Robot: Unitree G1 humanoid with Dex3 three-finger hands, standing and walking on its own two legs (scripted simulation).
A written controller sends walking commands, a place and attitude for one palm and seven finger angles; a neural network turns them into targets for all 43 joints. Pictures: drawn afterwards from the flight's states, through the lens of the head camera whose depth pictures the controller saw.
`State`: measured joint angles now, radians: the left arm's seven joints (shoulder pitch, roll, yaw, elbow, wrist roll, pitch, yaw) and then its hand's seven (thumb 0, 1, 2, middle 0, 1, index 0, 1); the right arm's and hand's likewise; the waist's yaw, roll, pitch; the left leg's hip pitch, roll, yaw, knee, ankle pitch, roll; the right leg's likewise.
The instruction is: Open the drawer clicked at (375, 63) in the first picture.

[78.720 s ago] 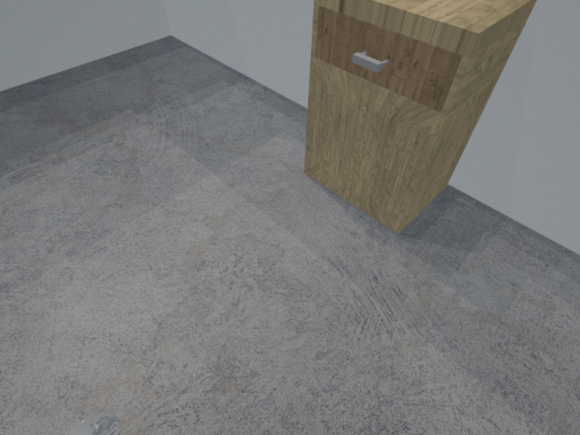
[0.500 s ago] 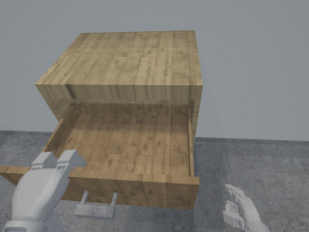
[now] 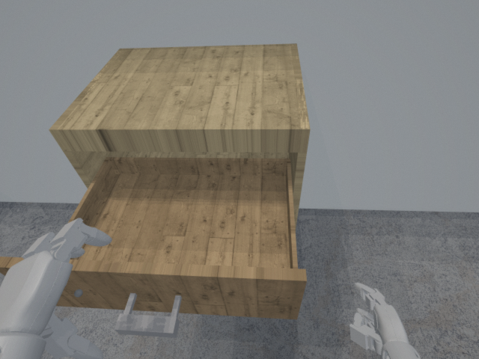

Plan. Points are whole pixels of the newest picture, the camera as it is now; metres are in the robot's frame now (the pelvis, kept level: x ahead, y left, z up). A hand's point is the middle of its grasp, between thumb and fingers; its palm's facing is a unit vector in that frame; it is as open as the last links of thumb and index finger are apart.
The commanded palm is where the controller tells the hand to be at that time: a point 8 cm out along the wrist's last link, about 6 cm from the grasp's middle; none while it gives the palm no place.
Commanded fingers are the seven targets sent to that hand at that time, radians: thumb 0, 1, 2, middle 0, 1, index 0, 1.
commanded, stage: draw the hand back to the body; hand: left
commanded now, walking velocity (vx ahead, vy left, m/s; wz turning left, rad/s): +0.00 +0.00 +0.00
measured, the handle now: (151, 312) +0.20 +0.21 -0.06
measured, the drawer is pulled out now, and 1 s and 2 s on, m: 0.30 0.30 0.30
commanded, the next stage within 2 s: step back with the hand held close in 0.94 s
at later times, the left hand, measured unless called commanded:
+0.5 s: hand (91, 258) +0.19 +0.22 +0.16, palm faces +0.37 -0.83 -0.41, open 10.7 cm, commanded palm +0.14 +0.26 +0.18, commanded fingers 0.00 0.51 0.74 -0.23 -0.55 -0.23 -0.55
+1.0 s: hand (98, 253) +0.19 +0.21 +0.16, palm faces +0.40 -0.82 -0.42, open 7.5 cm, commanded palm +0.14 +0.25 +0.18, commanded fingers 0.00 0.90 0.90 -0.20 -0.30 -0.20 -0.30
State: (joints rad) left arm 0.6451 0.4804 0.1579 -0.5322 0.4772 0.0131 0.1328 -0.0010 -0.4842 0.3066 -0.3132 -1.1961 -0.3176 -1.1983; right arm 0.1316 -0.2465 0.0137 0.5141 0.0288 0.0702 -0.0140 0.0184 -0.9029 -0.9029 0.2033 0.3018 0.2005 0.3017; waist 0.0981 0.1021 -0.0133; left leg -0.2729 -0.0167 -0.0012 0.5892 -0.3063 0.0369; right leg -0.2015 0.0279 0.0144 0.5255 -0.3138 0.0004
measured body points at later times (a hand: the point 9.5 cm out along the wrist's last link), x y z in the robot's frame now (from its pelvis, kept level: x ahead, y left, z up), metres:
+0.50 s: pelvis +0.02 -0.01 +0.01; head +0.01 -0.03 +0.46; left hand +0.16 +0.26 +0.18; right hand +0.22 -0.23 -0.07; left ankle +0.01 +0.09 -0.73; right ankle -0.02 -0.13 -0.73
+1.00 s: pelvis +0.02 -0.03 +0.01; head +0.01 -0.06 +0.46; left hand +0.17 +0.25 +0.19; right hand +0.23 -0.24 -0.08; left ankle +0.01 +0.09 -0.73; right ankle -0.02 -0.13 -0.73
